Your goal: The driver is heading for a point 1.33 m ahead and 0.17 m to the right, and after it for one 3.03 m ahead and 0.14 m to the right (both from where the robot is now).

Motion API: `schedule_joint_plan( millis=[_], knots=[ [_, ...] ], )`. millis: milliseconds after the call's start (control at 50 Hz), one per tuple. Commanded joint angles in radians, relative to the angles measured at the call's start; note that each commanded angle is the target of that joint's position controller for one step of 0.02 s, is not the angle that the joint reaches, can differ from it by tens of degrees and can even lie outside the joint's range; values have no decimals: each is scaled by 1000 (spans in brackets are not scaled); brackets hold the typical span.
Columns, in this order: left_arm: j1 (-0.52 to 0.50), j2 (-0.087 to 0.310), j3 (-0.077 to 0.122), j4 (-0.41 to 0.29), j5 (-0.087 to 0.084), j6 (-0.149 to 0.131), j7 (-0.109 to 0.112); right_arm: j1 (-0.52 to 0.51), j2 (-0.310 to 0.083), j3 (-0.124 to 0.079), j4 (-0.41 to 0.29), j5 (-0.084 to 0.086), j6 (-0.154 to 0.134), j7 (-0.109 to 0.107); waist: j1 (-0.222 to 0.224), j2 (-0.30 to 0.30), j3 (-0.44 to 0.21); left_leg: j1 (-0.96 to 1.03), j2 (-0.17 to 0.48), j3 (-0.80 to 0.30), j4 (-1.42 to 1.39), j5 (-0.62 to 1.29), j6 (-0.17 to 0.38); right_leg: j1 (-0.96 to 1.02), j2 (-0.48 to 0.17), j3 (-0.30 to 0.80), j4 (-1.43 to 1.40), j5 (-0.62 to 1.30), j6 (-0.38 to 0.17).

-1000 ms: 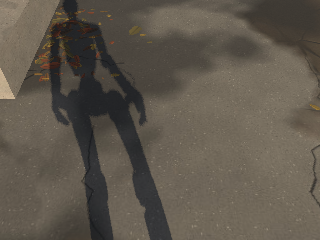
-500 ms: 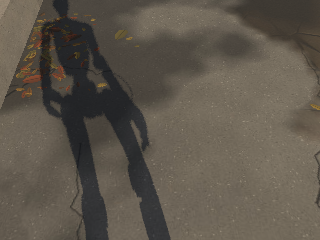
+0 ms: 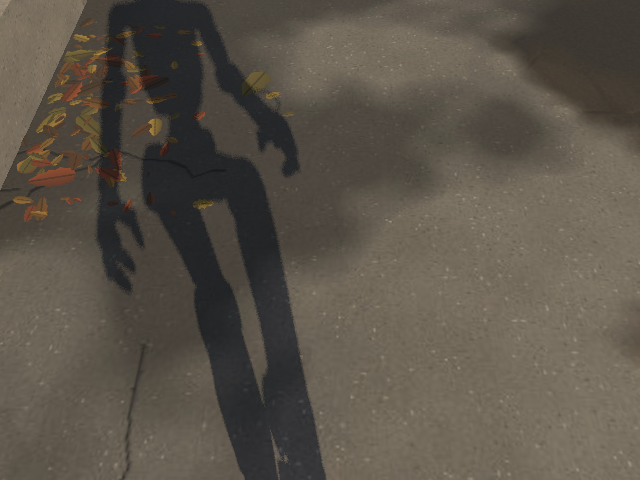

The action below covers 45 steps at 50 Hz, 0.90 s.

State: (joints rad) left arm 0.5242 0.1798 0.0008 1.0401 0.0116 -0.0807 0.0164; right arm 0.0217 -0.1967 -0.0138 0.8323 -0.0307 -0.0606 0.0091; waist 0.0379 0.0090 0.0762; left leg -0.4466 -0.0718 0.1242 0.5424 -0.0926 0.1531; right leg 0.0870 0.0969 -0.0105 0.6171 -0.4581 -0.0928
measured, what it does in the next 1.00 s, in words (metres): walks ahead: right foot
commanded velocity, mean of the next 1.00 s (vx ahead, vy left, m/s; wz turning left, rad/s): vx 0.50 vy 0.00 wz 0.00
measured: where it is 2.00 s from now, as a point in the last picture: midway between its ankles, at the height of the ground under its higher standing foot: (353, 222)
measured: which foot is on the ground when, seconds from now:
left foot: down 0.00-0.54, up 0.56-1.00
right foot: up 0.00-0.52, down 0.54-1.00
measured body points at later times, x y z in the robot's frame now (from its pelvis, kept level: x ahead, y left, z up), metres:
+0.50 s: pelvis +0.26 -0.03 +0.02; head +0.30 -0.03 +0.47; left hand +0.48 +0.18 -0.09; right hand +0.16 -0.25 -0.12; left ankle +0.11 +0.05 -0.71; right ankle +0.42 -0.13 -0.70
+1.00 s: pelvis +0.53 -0.05 +0.03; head +0.56 -0.05 +0.47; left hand +0.43 +0.17 -0.12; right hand +0.71 -0.26 -0.10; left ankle +0.70 +0.07 -0.67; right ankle +0.42 -0.12 -0.71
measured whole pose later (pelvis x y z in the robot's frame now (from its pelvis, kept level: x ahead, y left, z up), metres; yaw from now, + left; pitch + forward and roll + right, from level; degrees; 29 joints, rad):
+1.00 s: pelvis +0.53 -0.05 +0.03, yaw +1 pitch +0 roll -1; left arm 0.49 0.16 0.02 1.07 0.02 -0.10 0.00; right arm 0.03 -0.19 -0.02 0.90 -0.02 -0.04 0.03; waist 0.06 0.03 0.05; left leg -0.60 0.07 0.06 0.66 -0.02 0.05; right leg 0.09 0.09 -0.07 0.17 -0.27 -0.08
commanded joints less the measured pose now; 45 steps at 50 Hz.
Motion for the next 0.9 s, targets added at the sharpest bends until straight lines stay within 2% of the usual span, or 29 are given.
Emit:
schedule_joint_plan(
  millis=[20, 40, 60, 80, 100, 120, 140, 180, 240, 320, 400, 440, 480, 500, 520, 540, 560, 580, 600, 620, 640, 660, 680, 720, 760, 820, 900],
  knots=[
    [61, 111, 30, -78, -6, -7, -9, 432, -240, -79, 97, 10, 7, -6, -133, 144, -312, 723, 459, -866, -239, -256, 258, -663, 2, 75, 838, -32, -8],
    [-35, 153, 37, -104, 7, -8, -9, 304, -180, -67, 73, 29, 6, -1, -93, 48, -140, 567, 427, -728, -313, -377, 222, -725, -79, 90, 787, 85, -22],
    [-109, 153, 40, -118, 12, -10, -16, 247, -122, -54, 66, 29, -3, 5, -80, -2, -46, 426, 386, -628, -359, -330, 194, -704, -105, 75, 738, 139, -23],
    [-125, 133, 40, -118, 14, -5, -19, 234, -89, -44, 77, 19, -14, 6, -42, -46, -3, 332, 344, -542, -381, -224, 156, -659, -135, 78, 681, 162, -17],
    [-115, 113, 37, -116, 24, 7, -25, 251, -72, -36, 95, 17, -25, 1, -15, -42, -1, 269, 310, -468, -392, -125, 130, -603, -156, 80, 631, 169, -4],
    [-100, 82, 32, -109, 26, 18, -32, 269, -66, -31, 113, 17, -34, -2, 2, -25, -8, 238, 288, -410, -405, -62, 114, -567, -167, 72, 594, 175, 8],
    [-105, 71, 30, -111, 27, 25, -36, 299, -74, -32, 131, 20, -44, -2, 6, -11, -9, 227, 276, -373, -411, 2, 111, -564, -171, 58, 567, 183, 18],
    [-169, 73, 32, -134, 27, 36, -42, 340, -101, -35, 154, 24, -53, -1, 5, 10, 7, 223, 255, -307, -435, 42, 100, -616, -193, 31, 501, 236, 35],
    [-327, 88, 33, -184, 22, 42, -45, 399, -110, -32, 172, 26, -50, 0, -31, 20, 36, 271, 227, -254, -456, 111, 70, -724, -215, -5, 363, 361, 57],
    [-478, 75, 24, -226, 11, 40, -48, 481, -106, -24, 195, 26, -47, -4, -81, 43, 30, 358, 209, -206, -434, 227, 25, -734, -191, -43, 162, 477, 71],
    [-588, 78, 21, -258, 9, 36, -47, 544, -109, -20, 218, 14, -42, -15, -117, 57, 35, 497, 239, -202, -386, 324, 36, -748, -158, -62, 40, 463, 58],
    [-620, 85, 23, -275, 9, 30, -46, 552, -120, -22, 228, 6, -38, -22, -116, 62, 41, 561, 270, -208, -352, 384, 49, -746, -146, -61, -2, 408, 40],
    [-584, 96, 29, -272, 9, 20, -43, 523, -132, -25, 231, 4, -37, -28, -79, 68, 30, 582, 286, -193, -285, 535, 39, -660, -119, -69, -55, 329, 8],
    [-513, 107, 36, -250, 10, 15, -36, 504, -142, -27, 230, 4, -36, -30, -45, 76, -4, 573, 283, -179, -208, 673, 25, -553, -87, -80, -81, 290, -11],
    [-376, 124, 48, -204, 12, 7, -28, 487, -150, -29, 231, 8, -34, -28, 13, 67, -71, 553, 263, -160, -63, 751, 10, -394, -54, -93, -134, 300, -34],
    [-197, 163, 67, -145, 26, -3, -17, 471, -143, -25, 222, 15, -34, -26, 85, 43, -167, 425, 226, -129, 139, 634, -10, -144, -92, -50, -160, 328, -68],
    [-33, 262, 93, -120, 55, -10, -5, 490, -80, -8, 179, 38, -38, -20, 117, -92, -313, 144, 147, -77, 474, 234, -42, 156, -363, 274, -172, 225, -146],
    [-25, 291, 103, -111, 41, 2, -17, 583, -50, -10, 193, 50, -35, -16, 74, -226, -400, -109, -11, -101, 746, -453, -62, 280, -542, 675, -293, 237, -261],
    [-115, 226, 92, -113, 7, 10, -25, 488, -130, -34, 185, 25, -30, -19, 44, -78, -254, -189, 60, -189, 783, -362, -46, 155, -475, 592, -331, 162, -218],
    [-215, 173, 78, -128, -2, 6, -30, 413, -116, -33, 157, 21, -35, -13, 10, -59, -129, -190, 96, -181, 736, -263, -46, -2, -439, 451, -372, 207, -188],
    [-263, 130, 67, -131, 2, -2, -33, 378, -96, -32, 151, 19, -34, -9, -19, -36, -74, -153, 128, -174, 684, -210, -50, -107, -390, 356, -409, 289, -156],
    [-265, 103, 58, -118, 1, -8, -30, 375, -85, -34, 151, 4, -22, -4, -44, -48, -45, -112, 145, -169, 644, -190, -60, -179, -351, 284, -428, 360, -130],
    [-253, 78, 50, -101, 0, -13, -27, 394, -60, -30, 156, -4, -9, 4, -66, -63, -45, -71, 154, -163, 616, -178, -72, -221, -323, 229, -446, 398, -113],
    [-192, 90, 51, -68, -3, -28, -24, 383, -46, -31, 150, -7, 7, 15, -79, -63, -43, -71, 155, -141, 589, -157, -87, -237, -304, 176, -460, 501, -114],
    [-151, 116, 54, -49, -4, -32, -22, 310, -50, -33, 124, -8, 17, 20, -77, -64, -17, -136, 169, -122, 542, -97, -101, -236, -290, 136, -484, 526, -113],
    [-90, 112, 48, -30, -3, -29, -21, 164, -61, -32, 75, -1, 21, 22, -47, -66, 17, -218, 179, -96, 417, 8, -120, -208, -270, 101, -503, 578, -102],
    [-20, 113, 41, -8, -2, -29, -16, 16, -44, -18, 29, 10, 16, 22, -8, -72, 29, -195, 153, -60, 206, 103, -122, -152, -260, 64, -498, 657, -84]
  ],
)
Next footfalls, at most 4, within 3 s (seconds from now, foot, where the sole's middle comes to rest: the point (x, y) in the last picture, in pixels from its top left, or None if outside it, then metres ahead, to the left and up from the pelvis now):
0.54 right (411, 474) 0.46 -0.12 -0.75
1.10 left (328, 336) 0.76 0.05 -0.75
1.68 right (397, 233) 1.06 -0.12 -0.75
2.24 left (328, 153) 1.35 0.07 -0.75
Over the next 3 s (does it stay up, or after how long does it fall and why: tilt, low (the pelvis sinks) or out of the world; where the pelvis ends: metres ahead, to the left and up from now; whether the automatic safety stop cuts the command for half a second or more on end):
stays up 1.55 -0.12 0.03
